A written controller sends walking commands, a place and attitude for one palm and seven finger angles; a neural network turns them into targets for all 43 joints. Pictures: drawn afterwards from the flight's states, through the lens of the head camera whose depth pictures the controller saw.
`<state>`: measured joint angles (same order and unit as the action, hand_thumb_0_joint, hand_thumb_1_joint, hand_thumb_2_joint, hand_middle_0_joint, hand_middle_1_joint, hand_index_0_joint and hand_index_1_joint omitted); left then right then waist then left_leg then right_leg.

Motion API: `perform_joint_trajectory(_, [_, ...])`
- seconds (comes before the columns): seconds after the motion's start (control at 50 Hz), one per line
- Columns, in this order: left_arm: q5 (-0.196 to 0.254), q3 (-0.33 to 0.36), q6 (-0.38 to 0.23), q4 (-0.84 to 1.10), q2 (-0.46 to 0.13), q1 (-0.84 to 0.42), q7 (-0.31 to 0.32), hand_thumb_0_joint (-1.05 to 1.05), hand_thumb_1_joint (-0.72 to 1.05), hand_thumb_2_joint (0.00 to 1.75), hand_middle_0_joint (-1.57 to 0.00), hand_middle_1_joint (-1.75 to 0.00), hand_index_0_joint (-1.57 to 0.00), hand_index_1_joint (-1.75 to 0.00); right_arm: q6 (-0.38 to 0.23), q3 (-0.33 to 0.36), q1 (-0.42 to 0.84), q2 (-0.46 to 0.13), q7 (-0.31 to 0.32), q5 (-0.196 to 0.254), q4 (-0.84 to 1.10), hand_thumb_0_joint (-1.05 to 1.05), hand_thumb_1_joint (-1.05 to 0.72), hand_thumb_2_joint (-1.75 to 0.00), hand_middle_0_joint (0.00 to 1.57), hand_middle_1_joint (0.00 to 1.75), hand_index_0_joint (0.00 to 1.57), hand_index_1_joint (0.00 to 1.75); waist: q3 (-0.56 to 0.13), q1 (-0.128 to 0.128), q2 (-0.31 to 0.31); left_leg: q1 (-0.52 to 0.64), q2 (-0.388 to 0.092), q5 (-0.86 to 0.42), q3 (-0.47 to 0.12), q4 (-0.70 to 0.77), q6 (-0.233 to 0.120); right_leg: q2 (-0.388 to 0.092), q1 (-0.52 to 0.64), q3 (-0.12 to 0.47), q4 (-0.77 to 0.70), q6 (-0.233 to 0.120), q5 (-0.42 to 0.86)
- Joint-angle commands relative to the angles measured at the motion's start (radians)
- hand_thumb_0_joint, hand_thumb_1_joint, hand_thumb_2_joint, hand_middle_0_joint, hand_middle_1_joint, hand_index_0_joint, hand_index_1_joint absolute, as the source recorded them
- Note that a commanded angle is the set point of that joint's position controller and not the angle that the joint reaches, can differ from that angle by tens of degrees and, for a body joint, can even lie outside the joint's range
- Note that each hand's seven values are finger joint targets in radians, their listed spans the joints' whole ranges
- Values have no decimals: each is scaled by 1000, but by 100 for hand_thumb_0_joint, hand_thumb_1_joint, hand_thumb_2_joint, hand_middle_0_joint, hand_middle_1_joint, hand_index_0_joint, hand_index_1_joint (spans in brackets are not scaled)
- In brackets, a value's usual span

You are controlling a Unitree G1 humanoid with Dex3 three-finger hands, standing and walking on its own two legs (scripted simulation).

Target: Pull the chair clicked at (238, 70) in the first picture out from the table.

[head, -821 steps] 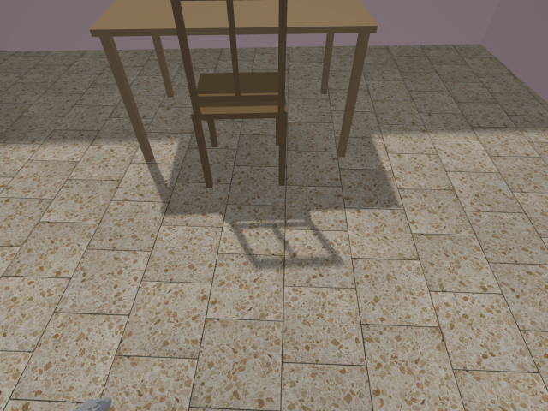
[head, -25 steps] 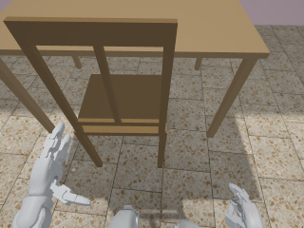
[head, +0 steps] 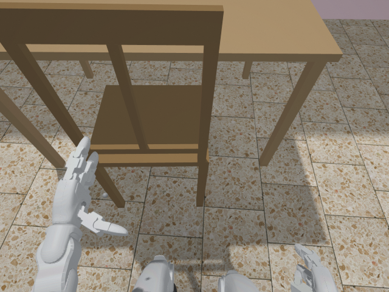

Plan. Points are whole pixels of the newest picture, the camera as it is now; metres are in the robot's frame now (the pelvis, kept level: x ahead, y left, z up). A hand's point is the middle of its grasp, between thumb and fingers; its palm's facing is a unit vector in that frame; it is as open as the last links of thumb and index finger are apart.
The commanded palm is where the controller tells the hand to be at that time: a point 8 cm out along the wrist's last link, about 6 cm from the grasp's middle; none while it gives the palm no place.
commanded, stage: aim the fingers beside a spindle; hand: left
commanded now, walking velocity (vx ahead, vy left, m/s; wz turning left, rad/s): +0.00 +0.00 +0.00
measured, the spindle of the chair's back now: (132, 107) +0.53 +0.17 +0.03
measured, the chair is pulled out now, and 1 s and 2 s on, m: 0.00 0.00 0.00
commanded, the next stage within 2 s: push the fingers through the gap in 1.40 s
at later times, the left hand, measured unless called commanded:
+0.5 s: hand (127, 176) +0.35 +0.16 +0.01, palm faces +0.03 -1.00 -0.03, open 16.9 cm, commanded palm +0.33 +0.21 +0.01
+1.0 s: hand (138, 164) +0.38 +0.14 -0.01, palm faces +0.03 -1.00 -0.03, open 16.9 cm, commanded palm +0.35 +0.20 +0.00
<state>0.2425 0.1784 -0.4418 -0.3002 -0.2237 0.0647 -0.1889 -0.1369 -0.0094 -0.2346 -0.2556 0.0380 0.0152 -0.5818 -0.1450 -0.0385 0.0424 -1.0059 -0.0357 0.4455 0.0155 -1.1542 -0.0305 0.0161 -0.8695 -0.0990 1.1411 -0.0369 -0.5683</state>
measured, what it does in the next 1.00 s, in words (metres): stands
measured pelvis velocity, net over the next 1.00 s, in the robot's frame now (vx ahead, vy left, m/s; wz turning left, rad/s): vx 0.00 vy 0.00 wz -0.03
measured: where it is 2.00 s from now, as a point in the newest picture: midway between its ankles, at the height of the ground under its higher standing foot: outside the picture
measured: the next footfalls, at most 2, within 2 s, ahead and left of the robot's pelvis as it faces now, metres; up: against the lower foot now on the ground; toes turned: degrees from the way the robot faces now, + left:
none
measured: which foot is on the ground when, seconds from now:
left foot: down 0.00-1.00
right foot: down 0.00-1.00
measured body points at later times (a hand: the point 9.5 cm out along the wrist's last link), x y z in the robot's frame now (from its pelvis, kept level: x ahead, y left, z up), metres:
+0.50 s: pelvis +0.00 +0.00 -0.01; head +0.09 +0.00 +0.43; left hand +0.34 +0.21 +0.02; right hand +0.13 -0.25 -0.12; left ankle +0.06 +0.10 -0.65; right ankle -0.01 -0.10 -0.65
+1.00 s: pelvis +0.00 +0.00 -0.03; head +0.11 +0.00 +0.41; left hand +0.38 +0.19 +0.00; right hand +0.10 -0.26 -0.15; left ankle +0.06 +0.10 -0.65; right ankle -0.01 -0.10 -0.65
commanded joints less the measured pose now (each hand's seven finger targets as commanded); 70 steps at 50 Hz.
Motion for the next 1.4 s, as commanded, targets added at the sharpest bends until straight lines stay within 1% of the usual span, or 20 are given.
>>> perform_joint_trajectory(0.0, [-7, 26, -76, 184, -125, -234, 12, 0, -50, 30, -6, -8, -6, -8, -37, 52, 19, -135, 6, -2, 128, 0, -90, -90, 20, 30, 20, 30, -280, -18, 15, 299, 11, -159, -65, 132, 0, 6, 10, 65, -175, 19, 215])
perform_joint_trajectory(0.16, [-42, 20, -67, 128, -119, -300, 65, 0, -50, 30, -6, -8, -6, -8, -5, 57, 4, -139, -5, -8, 129, 0, -90, -90, 20, 30, 20, 30, -323, -14, -3, 307, 6, -188, -74, 119, 3, 10, -13, 55, -142, 15, 235])
perform_joint_trajectory(0.18, [-45, 29, -68, 126, -121, -293, 72, 0, -50, 30, -6, -8, -6, -8, 0, 57, 2, -137, -8, -9, 130, 0, -90, -90, 20, 30, 20, 30, -342, -2, 8, 310, 8, -208, -69, 115, 4, 7, -1, 58, -136, 15, 257])
perform_joint_trajectory(0.4, [-74, 18, -94, 56, -116, -402, 107, 0, -50, 30, -6, -8, -6, -8, 46, 59, -9, -135, -21, -14, 124, 0, -90, -90, 20, 30, 20, 30, -360, -16, 5, 276, 9, -194, -59, 78, 5, 10, -29, 70, -115, 14, 260])
perform_joint_trajectory(0.46, [-76, 0, -98, 13, -104, -473, 108, 0, -50, 30, -6, -8, -6, -8, 54, 56, -13, -137, -21, -14, 114, 0, -90, -90, 20, 30, 20, 30, -329, -37, -15, 249, 9, -157, -63, 67, 1, 13, -63, 70, -116, 16, 226])
perform_joint_trajectory(0.56, [-80, 10, -108, -25, -111, -532, 115, 0, -50, 30, -6, -8, -6, -8, 61, 57, -23, -138, -23, -18, 105, 0, -90, -90, 20, 30, 20, 30, -380, -33, 16, 250, 12, -178, -59, 47, 3, 13, -67, 75, -96, 14, 246])
perform_joint_trajectory(0.62, [-82, -1, -110, -57, -96, -559, 115, 0, -50, 30, -6, -8, -6, -8, 69, 58, -24, -136, -26, -18, 100, 0, -90, -90, 20, 30, 20, 30, -380, -40, -5, 231, 13, -167, -56, 39, 2, 12, -71, 79, -96, 17, 243])
perform_joint_trajectory(0.66, [-87, 27, -115, -80, -129, -599, 120, 0, -50, 30, -6, -8, -6, -8, 72, 58, -31, -141, -25, -17, 94, 0, -90, -90, 20, 30, 20, 30, -376, -43, -13, 209, 12, -153, -58, 30, 1, 14, -80, 81, -89, 15, 229])
perform_joint_trajectory(0.7, [-89, 26, -121, -84, -119, -603, 127, 0, -50, 30, -6, -8, -6, -8, 75, 59, -33, -137, -28, -21, 94, 0, -90, -90, 20, 30, 20, 30, -408, -31, 8, 218, 16, -173, -54, 24, 3, 11, -72, 85, -80, 15, 249])
perform_joint_trajectory(0.78, [-97, 13, -125, -121, -108, -644, 133, 0, -50, 30, -6, -8, -6, -8, 85, 60, -43, -138, -34, -22, 86, 0, -90, -90, 20, 30, 20, 30, -409, -47, 6, 205, 13, -184, -56, 9, 4, 12, -97, 83, -67, 16, 262])
perform_joint_trajectory(0.88, [-95, 53, -127, -104, -140, -607, 140, 0, -50, 30, -6, -8, -6, -8, 98, 65, -50, -140, -38, -21, 96, 0, -90, -90, 20, 30, 20, 30, -449, -27, -2, 222, 13, -215, -52, 14, 5, 13, -62, 84, -64, 15, 295])
perform_joint_trajectory(0.92, [-96, 26, -128, -73, -117, -602, 141, 0, -50, 30, -6, -8, -6, -8, 103, 63, -47, -133, -40, -20, 103, 0, -90, -90, 20, 30, 20, 30, -458, -27, 29, 243, 13, -235, -50, 20, 7, 13, -57, 82, -62, 14, 313])
perform_joint_trajectory(1.0, [-87, 62, -124, -76, -144, -545, 143, 0, -50, 30, -6, -8, -6, -8, 108, 65, -49, -133, -39, -19, 100, 0, -90, -90, 20, 30, 20, 30, -439, -23, -26, 195, 15, -224, -39, 16, 1, 13, -16, 93, -71, 20, 332])
perform_joint_trajectory(1.04, [-83, 49, -124, -94, -128, -542, 136, 0, -50, 30, -6, -8, -6, -8, 109, 62, -42, -130, -39, -16, 98, 0, -90, -90, 20, 30, 20, 30, -390, -33, -40, 164, 17, -188, -35, 18, -1, 12, -21, 97, -85, 21, 305])
perform_joint_trajectory(1.12, [-87, 21, -142, -93, -111, -591, 127, 0, -50, 30, -6, -8, -6, -8, 104, 61, -41, -132, -36, -16, 91, 0, -90, -90, 20, 30, 20, 30, -378, -45, -11, 183, 16, -160, -44, 16, 0, 13, -67, 92, -85, 17, 255])
perform_joint_trajectory(1.16, [-86, -5, -153, -84, -95, -649, 120, 0, -50, 30, -6, -8, -6, -8, 97, 62, -41, -133, -31, -17, 83, 0, -90, -90, 20, 30, 20, 30, -382, -65, -11, 193, 14, -153, -50, 5, -3, 13, -99, 92, -81, 19, 241])
perform_joint_trajectory(1.2, [-81, 30, -152, -96, -121, -597, 118, 0, -50, 30, -6, -8, -6, -8, 96, 66, -42, -138, -30, -19, 84, 0, -90, -90, 20, 30, 20, 30, -418, -38, -2, 208, 16, -176, -51, 7, 1, 12, -74, 92, -77, 15, 259])
perform_joint_trajectory(1.26, [-79, 25, -145, -107, -119, -604, 110, 0, -50, 30, -6, -8, -6, -8, 97, 62, -39, -137, -30, -16, 87, 0, -90, -90, 20, 30, 20, 30, -406, -46, -19, 189, 15, -172, -49, 0, -2, 14, -78, 92, -73, 17, 262])
perform_joint_trajectory(1.32, [-82, 33, -141, -78, -124, -584, 114, 0, -50, 30, -6, -8, -6, -8, 100, 64, -36, -135, -33, -18, 96, 0, -90, -90, 20, 30, 20, 30, -444, -24, 24, 229, 16, -204, -52, 9, 3, 13, -70, 87, -66, 13, 281])
perform_joint_trajectory(1.38, [-86, 27, -130, -79, -117, -561, 125, 0, -50, 30, -6, -8, -6, -8, 108, 64, -35, -137, -34, -17, 101, 0, -90, -90, 20, 30, 20, 30, -429, -31, 21, 246, 12, -222, -57, 14, 7, 14, -91, 76, -63, 13, 291])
